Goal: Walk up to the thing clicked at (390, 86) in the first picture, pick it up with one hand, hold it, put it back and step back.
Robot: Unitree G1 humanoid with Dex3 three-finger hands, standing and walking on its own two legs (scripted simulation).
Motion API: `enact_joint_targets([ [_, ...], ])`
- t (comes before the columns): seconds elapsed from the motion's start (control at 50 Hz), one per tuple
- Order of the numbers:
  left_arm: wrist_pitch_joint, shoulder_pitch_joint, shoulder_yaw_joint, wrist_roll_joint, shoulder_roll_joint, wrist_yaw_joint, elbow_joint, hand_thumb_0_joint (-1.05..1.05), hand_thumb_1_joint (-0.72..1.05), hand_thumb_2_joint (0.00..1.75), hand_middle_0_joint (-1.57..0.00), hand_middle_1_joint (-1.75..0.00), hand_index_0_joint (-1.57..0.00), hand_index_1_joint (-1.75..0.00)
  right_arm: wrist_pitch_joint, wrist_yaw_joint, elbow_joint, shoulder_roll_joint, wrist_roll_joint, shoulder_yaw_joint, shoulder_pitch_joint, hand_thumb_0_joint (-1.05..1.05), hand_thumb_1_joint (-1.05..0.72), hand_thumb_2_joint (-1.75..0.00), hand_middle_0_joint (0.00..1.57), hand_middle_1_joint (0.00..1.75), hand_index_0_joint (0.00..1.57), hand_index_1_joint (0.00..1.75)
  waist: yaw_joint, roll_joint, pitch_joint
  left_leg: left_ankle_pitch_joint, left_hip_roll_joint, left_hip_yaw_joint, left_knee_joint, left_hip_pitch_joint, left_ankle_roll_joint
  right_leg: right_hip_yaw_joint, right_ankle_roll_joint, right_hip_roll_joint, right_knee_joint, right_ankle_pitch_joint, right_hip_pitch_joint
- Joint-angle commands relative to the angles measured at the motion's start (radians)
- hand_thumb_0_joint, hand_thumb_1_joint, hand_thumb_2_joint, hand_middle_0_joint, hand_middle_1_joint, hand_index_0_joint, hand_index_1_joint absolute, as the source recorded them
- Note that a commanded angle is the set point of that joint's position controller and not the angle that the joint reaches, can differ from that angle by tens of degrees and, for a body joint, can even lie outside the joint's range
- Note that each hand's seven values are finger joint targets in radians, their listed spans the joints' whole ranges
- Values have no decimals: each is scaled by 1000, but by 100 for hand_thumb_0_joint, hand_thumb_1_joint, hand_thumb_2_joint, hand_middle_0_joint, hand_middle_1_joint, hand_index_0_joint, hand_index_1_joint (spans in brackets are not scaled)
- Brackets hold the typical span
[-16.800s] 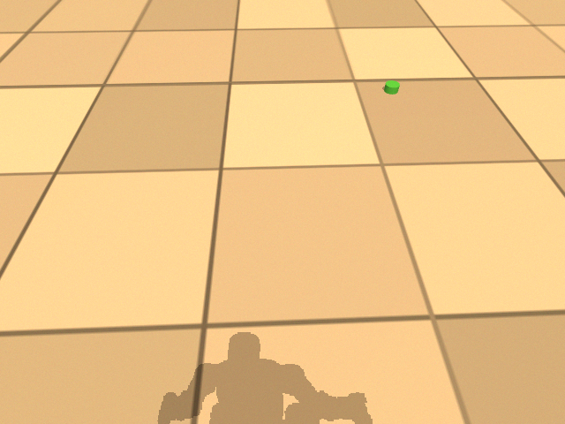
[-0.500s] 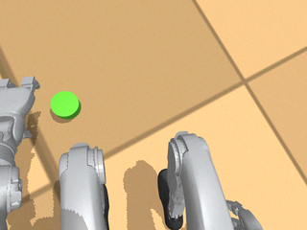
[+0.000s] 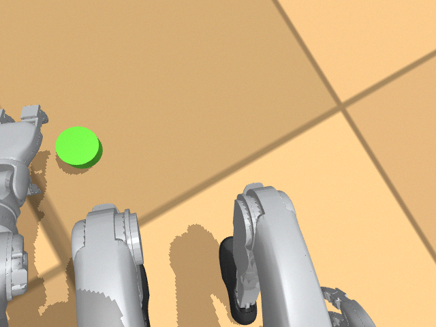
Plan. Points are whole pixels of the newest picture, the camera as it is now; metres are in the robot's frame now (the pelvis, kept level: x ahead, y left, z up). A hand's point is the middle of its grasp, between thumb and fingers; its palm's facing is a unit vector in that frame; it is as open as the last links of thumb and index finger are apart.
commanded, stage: rise first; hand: left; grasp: from above
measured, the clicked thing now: (80, 148) +0.48 +0.24 -0.31
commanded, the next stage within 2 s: approach in 0.04 s
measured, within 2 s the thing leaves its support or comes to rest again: neither
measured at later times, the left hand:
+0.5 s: hand (73, 131) +0.48 +0.23 -0.20, palm faces -0.40 -0.04 -0.92, open 14.1 cm
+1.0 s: hand (47, 160) +0.43 +0.28 -0.21, palm faces -0.51 -0.07 -0.86, open 14.1 cm
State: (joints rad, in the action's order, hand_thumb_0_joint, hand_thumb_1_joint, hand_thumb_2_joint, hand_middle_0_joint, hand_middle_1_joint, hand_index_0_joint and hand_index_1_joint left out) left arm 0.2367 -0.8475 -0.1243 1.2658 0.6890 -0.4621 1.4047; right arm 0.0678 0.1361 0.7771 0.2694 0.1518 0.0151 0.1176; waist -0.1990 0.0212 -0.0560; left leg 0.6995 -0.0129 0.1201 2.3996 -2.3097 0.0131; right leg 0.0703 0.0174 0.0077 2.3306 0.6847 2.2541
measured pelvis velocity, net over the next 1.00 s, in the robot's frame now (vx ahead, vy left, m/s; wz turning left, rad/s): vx -0.01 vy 0.00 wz -0.02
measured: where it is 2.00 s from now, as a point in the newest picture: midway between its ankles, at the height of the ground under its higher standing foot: (190, 306)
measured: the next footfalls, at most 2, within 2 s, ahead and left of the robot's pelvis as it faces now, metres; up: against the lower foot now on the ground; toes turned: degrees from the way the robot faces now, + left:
none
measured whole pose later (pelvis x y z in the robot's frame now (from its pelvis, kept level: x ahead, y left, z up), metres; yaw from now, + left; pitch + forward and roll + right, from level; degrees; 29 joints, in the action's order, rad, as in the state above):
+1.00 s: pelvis -0.01 +0.00 -0.01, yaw -1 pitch +32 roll -7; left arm 0.20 -0.88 -0.05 1.19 0.70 -0.41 1.42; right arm 0.10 0.19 0.77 0.28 0.15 0.07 0.19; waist -0.23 0.02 0.01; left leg 0.68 -0.01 0.14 2.44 -2.33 0.02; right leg 0.09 0.02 0.02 2.36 0.66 2.27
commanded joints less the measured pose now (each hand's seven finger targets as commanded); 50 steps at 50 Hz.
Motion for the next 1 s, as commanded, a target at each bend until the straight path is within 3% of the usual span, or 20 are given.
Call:
enact_joint_targets([
  [0.0,-2,-260,-33,-20,248,-46,-115,0,-56,102,-7,-100,-7,-101,7,-14,-13,235,3,-76,191,0,-90,-90,20,30,20,30,3,-247,-658,-159,21,-92,-231,489,-50,67,-48,25,-241,-190,-328],
  [0.1,-8,-263,-22,-14,236,-50,-107,0,-56,102,-7,-102,-7,-102,8,-10,-10,235,4,-72,196,0,-90,-90,20,30,20,30,-5,-249,-661,-180,22,-89,-225,502,-49,70,-47,27,-234,-214,-332],
  [0.12,-6,-270,-28,-14,243,-51,-111,0,-61,110,-8,-96,-3,-101,7,-12,-10,240,5,-74,194,0,-91,-90,20,30,20,30,-6,-246,-667,-177,21,-86,-226,500,-48,72,-47,28,-234,-210,-324],
  [0.14,-7,-280,-27,-10,244,-52,-100,0,-57,103,-6,-102,-5,-103,7,-11,-8,244,6,-73,199,0,-90,-90,20,30,20,30,-14,-255,-659,-175,20,-83,-225,502,-48,76,-48,27,-228,-207,-316],
  [0.18,-5,-312,17,-14,188,-52,-110,0,-57,102,-6,-103,-6,-103,11,-9,-6,239,8,-70,203,0,-90,-90,20,30,20,30,-33,-252,-658,-180,19,-81,-222,505,-48,78,-46,30,-237,-216,-314],
  [0.28,-8,-461,94,-6,115,-73,-77,0,-55,101,-6,-105,-7,-105,30,-2,10,251,17,-56,231,0,-90,-90,20,30,20,30,-109,-283,-632,-171,14,-60,-209,519,-42,98,-47,31,-219,-216,-264],
  [0.32,-21,-502,113,-1,99,-91,-39,0,-55,100,-6,-106,-7,-105,40,1,15,254,22,-45,232,0,-90,-90,20,30,20,30,-122,-306,-623,-164,11,-56,-211,534,-38,106,-47,32,-217,-212,-249],
  [0.42,-89,-587,85,30,154,-147,61,0,-54,99,-6,-108,-8,-107,47,16,2,264,42,-16,236,0,-91,-90,20,30,20,30,-139,-350,-635,-172,12,-68,-203,522,-35,107,-53,35,-206,-237,-264],
  [0.48,-143,-573,24,28,219,-164,65,0,-56,101,-6,-105,-6,-105,45,29,-13,275,43,-5,239,0,-91,-90,20,30,20,30,-114,-396,-682,-193,13,-78,-218,536,-34,101,-54,34,-214,-255,-311],
  [0.54,-197,-516,35,8,195,-143,114,0,-57,100,-6,-105,-6,-105,35,45,-39,272,30,7,222,0,-91,-90,20,30,20,30,-110,-395,-698,-233,11,-81,-215,523,-37,99,-56,43,-208,-302,-341],
  [0.56,-208,-523,40,-3,197,-135,135,0,-56,100,-6,-105,-6,-104,38,50,-42,274,25,11,221,0,-91,-90,20,30,20,30,-124,-358,-662,-208,12,-82,-203,464,-46,97,-52,45,-208,-285,-335],
  [0.6,-230,-446,35,-31,222,-109,149,0,-55,98,-6,-106,-7,-105,35,56,-52,266,13,20,217,0,-91,-90,20,30,20,30,-97,-291,-635,-197,13,-94,-188,374,-65,77,-39,52,-231,-287,-404],
  [0.62,-231,-432,2,-45,264,-97,105,0,-55,99,-6,-104,-7,-103,37,57,-50,270,9,18,236,0,-90,-90,20,30,20,30,-95,-256,-644,-204,15,-98,-179,349,-71,70,-32,48,-233,-290,-433],
  [0.66,-244,-345,14,-77,241,-60,134,0,-54,97,-6,-106,-7,-104,31,60,-62,257,-3,24,223,0,-90,-90,20,30,20,30,-72,-230,-647,-220,11,-95,-184,338,-73,69,-30,53,-229,-306,-476],
  [0.74,-199,-333,17,-119,267,8,42,0,-54,96,-6,-107,-7,-105,29,58,-62,256,-17,15,231,0,-90,-90,20,30,20,30,-76,-180,-611,-160,14,-90,-169,283,-78,50,-27,51,-242,-234,-489],
  [0.76,-178,-340,-1,-128,281,20,-5,0,-54,96,-6,-107,-7,-105,30,56,-64,262,-15,10,243,0,-90,-90,20,30,20,30,-81,-177,-622,-155,16,-87,-164,282,-78,53,-27,49,-247,-222,-495],
  [0.8,-132,-311,-8,-133,279,36,-45,0,-54,96,-6,-108,-8,-106,31,52,-58,263,-17,2,245,0,-91,-90,20,30,20,30,-64,-193,-626,-137,15,-80,-172,306,-66,60,-38,49,-240,-184,-480],
  [0.84,-79,-337,-3,-115,259,41,-117,0,-55,97,-6,-107,-7,-106,29,48,-47,271,-12,-13,264,0,-90,-90,20,30,20,30,-67,-242,-650,-148,16,-74,-178,371,-52,76,-47,48,-237,-192,-453],
  [0.9,-18,-388,61,-97,180,23,-200,0,-54,95,-6,-105,-8,-103,34,43,-34,266,-9,-31,271,0,-90,-90,20,30,20,30,-97,-301,-665,-136,14,-63,-189,445,-39,88,-53,48,-232,-193,-390],
  [0.98,16,-458,96,-57,139,-48,-109,0,-54,99,-7,-102,-8,-101,45,31,-8,274,7,-33,266,0,-90,-90,20,30,20,30,-133,-276,-567,-93,11,-45,-188,450,-33,111,-54,42,-225,-149,-267],
])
